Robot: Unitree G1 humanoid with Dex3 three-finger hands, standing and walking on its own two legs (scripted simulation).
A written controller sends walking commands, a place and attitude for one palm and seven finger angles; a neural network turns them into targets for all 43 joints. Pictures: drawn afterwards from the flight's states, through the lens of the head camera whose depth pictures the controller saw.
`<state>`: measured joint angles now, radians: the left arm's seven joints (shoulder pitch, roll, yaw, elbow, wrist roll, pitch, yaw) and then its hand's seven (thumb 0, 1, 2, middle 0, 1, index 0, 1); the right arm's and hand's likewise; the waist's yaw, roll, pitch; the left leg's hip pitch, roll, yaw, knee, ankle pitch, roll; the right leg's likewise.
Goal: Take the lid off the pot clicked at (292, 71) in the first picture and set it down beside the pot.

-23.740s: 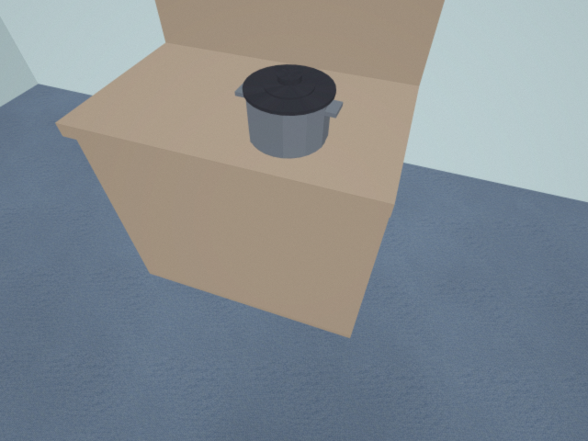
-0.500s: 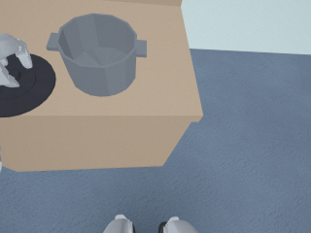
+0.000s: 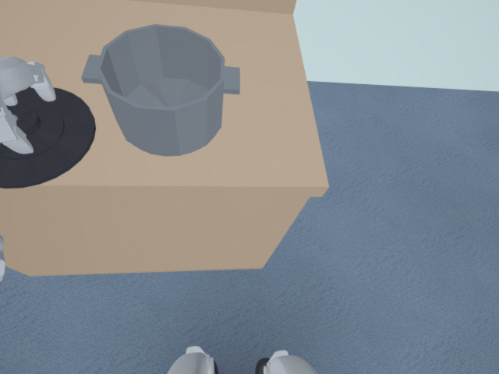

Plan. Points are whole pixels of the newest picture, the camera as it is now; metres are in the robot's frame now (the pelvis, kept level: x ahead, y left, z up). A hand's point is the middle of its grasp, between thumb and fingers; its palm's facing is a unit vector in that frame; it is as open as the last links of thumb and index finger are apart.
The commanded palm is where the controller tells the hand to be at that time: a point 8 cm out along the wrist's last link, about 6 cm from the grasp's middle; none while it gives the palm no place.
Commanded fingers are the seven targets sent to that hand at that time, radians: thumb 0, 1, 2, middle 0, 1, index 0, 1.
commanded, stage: raise the empty hand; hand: left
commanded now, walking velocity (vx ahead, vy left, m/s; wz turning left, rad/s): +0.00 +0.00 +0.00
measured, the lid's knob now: (19, 122) +0.50 +0.34 +0.04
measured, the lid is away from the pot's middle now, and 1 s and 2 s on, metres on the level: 0.23 0.23 0.23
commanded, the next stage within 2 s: draw the hand back to the body in 1.28 s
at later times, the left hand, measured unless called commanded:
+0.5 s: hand out of the picture +0.48 +0.33 +0.13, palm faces -0.40 -0.12 -0.91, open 11.0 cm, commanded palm +0.52 +0.31 +0.19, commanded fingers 0.00 0.04 0.54 -0.31 -0.93 -0.31 -0.93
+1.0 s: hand out of the picture +0.48 +0.32 +0.18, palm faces -0.37 -0.13 -0.92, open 11.0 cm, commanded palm +0.52 +0.32 +0.25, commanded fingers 0.00 0.04 0.54 -0.31 -0.93 -0.31 -0.93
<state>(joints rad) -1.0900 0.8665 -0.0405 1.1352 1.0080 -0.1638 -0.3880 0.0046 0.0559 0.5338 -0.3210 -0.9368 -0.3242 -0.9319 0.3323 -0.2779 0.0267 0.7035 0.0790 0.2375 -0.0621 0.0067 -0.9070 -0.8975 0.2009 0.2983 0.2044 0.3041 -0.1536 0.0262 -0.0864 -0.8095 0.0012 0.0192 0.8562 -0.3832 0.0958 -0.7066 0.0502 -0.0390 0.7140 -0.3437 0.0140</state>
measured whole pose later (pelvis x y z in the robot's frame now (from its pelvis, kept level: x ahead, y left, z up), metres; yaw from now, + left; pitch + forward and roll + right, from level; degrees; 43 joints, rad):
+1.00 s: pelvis +0.01 +0.00 +0.02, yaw +1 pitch +15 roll -4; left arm -1.23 0.86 -0.13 1.14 0.97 -0.06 -0.48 0.00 0.05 0.54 -0.32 -0.93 -0.33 -0.93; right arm 0.32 -0.28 0.03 0.71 0.10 0.22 -0.06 0.01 -0.91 -0.90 0.20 0.30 0.20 0.30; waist -0.13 0.03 -0.09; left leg -0.65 -0.02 0.02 0.73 -0.34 0.10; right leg -0.55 0.04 -0.03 0.60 -0.31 0.02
